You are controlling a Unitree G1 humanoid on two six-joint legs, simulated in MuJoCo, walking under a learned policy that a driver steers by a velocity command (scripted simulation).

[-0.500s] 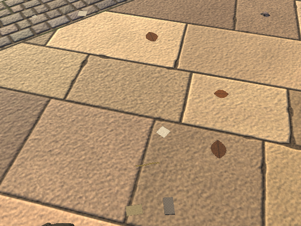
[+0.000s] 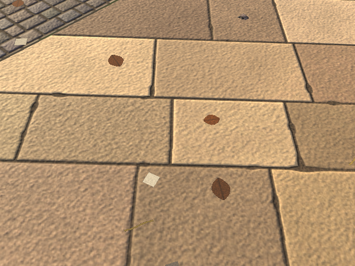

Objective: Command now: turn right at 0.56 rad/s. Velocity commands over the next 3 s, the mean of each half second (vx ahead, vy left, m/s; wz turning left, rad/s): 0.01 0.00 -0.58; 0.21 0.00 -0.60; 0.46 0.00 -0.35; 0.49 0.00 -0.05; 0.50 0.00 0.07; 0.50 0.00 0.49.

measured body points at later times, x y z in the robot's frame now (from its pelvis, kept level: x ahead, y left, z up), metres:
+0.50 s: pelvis -0.01 -0.02 +0.01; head +0.02 -0.06 +0.46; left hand +0.24 +0.19 -0.06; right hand +0.05 -0.34 -0.10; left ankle +0.02 +0.13 -0.65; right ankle -0.03 -0.11 -0.73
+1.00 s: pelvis +0.07 -0.04 +0.02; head +0.08 -0.02 +0.46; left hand +0.35 +0.10 -0.08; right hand -0.03 -0.32 -0.08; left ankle +0.09 +0.09 -0.73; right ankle +0.00 -0.17 -0.64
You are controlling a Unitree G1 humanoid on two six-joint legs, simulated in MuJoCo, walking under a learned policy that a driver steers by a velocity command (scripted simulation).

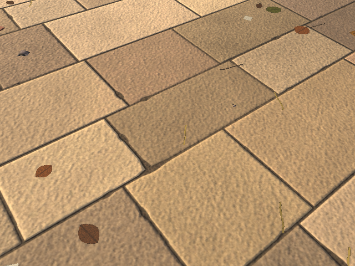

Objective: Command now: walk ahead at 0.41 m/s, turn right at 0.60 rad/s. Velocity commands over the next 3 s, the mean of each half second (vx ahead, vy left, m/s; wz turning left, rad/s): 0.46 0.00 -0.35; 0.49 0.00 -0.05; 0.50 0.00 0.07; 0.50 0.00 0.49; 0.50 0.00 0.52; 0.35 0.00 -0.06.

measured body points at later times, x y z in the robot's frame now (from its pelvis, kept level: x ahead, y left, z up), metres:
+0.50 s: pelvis +0.25 -0.11 +0.00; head +0.28 -0.12 +0.45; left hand +0.39 +0.14 -0.10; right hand +0.32 -0.40 -0.11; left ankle +0.29 +0.06 -0.65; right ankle +0.24 -0.19 -0.74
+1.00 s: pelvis +0.56 -0.10 +0.00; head +0.59 -0.10 +0.45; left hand +0.71 +0.15 -0.12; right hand +0.61 -0.39 -0.11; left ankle +0.61 -0.03 -0.74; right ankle +0.50 -0.25 -0.66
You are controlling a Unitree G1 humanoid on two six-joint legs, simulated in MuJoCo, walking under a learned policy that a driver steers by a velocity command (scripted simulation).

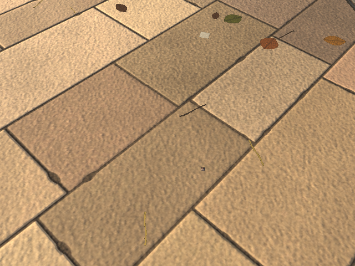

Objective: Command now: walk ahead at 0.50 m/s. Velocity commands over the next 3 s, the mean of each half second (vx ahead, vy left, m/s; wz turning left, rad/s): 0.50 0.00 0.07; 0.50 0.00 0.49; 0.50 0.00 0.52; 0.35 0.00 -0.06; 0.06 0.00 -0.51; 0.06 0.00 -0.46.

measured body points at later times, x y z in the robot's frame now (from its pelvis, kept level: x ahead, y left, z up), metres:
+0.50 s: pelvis +0.29 -0.07 +0.00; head +0.32 -0.08 +0.45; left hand +0.40 +0.21 -0.10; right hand +0.37 -0.34 -0.13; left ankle +0.22 +0.09 -0.65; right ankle +0.33 -0.16 -0.74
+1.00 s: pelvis +0.55 +0.02 -0.01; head +0.59 +0.04 +0.44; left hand +0.56 +0.32 -0.13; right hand +0.78 -0.19 -0.11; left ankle +0.59 +0.10 -0.74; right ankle +0.49 -0.17 -0.64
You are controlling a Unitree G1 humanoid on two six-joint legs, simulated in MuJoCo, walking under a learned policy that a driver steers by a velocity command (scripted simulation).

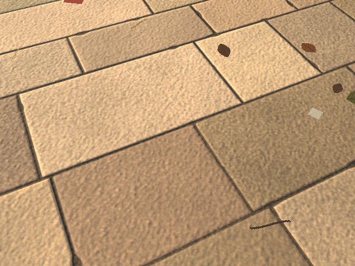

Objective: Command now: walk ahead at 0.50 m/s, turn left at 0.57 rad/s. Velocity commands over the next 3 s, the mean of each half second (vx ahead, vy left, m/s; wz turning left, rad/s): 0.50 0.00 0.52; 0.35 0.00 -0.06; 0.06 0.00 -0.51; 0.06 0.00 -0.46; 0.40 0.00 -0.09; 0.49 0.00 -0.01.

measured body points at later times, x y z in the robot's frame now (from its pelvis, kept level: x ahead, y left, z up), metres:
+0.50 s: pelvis +0.29 -0.04 +0.01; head +0.31 -0.04 +0.46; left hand +0.35 +0.25 -0.09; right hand +0.44 -0.29 -0.11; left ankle +0.16 +0.06 -0.64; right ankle +0.36 -0.13 -0.73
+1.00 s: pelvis +0.48 +0.06 +0.01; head +0.51 +0.09 +0.45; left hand +0.48 +0.36 -0.13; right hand +0.72 -0.14 -0.07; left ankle +0.54 +0.18 -0.73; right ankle +0.45 -0.09 -0.65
